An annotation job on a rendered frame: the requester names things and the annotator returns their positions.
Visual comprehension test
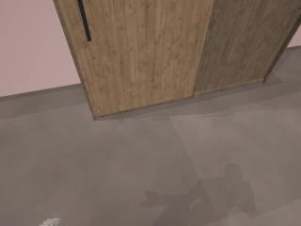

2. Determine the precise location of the wardrobe door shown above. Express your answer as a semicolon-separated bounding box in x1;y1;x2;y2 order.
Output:
192;0;301;93
57;0;214;117

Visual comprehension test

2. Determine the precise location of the handle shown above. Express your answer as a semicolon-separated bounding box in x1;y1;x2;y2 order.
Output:
77;0;91;41

